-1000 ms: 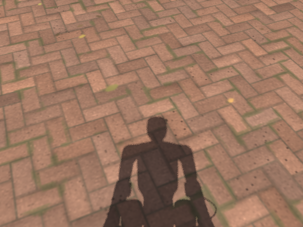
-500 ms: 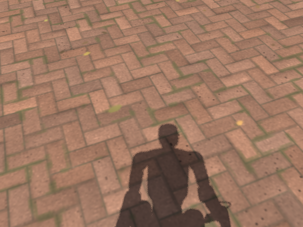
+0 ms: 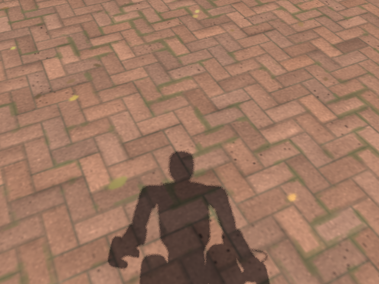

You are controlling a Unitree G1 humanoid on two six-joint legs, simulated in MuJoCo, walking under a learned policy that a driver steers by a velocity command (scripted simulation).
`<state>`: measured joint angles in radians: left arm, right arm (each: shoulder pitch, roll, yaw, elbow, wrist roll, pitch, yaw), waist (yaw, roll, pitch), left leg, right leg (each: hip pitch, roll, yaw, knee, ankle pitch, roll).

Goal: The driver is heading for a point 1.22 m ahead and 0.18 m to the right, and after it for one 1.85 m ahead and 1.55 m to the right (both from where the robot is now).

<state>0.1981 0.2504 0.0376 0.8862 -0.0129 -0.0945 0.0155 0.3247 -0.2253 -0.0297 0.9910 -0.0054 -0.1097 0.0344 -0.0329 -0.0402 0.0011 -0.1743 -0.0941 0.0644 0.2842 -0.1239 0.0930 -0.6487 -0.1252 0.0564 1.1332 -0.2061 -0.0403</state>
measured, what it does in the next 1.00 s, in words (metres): walks ahead: right foot, then left foot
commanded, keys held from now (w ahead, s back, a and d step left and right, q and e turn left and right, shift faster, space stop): w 1.00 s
